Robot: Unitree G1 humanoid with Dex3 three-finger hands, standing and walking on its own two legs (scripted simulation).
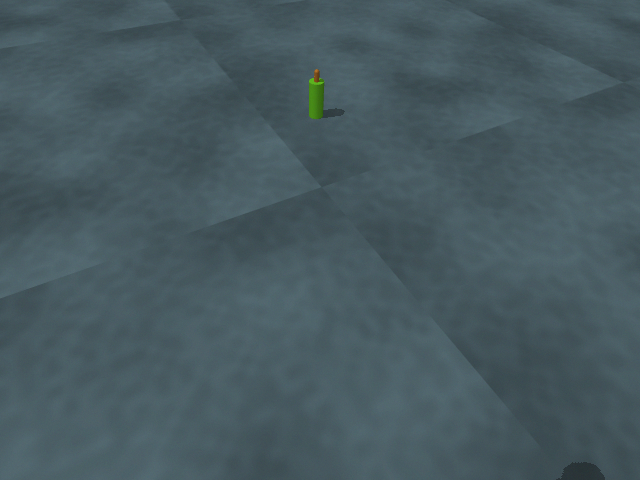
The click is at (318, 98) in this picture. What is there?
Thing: necked bottle
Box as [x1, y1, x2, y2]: [309, 69, 323, 118]
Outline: 317,69 314,71 314,77 309,80 309,116 312,118 319,118 322,116 323,80 318,77 319,72
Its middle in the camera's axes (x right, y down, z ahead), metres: -0.02 -0.85 +2.25
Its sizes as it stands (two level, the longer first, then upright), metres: 0.085 0.085 0.277
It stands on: the floor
